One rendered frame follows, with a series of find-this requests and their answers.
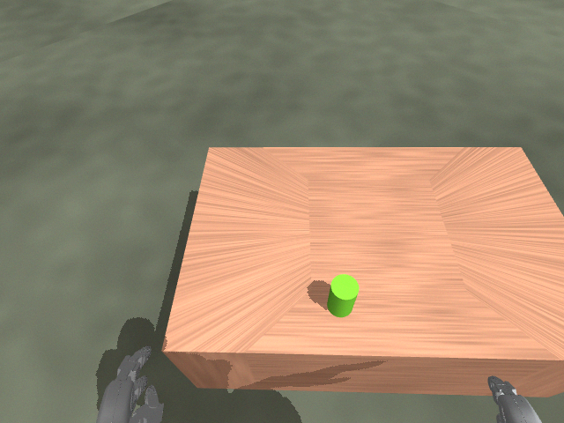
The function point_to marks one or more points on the can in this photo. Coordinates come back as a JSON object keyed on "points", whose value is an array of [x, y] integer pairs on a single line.
{"points": [[343, 293]]}

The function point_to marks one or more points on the left robot hand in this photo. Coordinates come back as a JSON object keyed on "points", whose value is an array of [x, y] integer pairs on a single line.
{"points": [[121, 395]]}

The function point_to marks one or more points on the right robot hand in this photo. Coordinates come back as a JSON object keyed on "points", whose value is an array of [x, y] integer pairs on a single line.
{"points": [[513, 408]]}

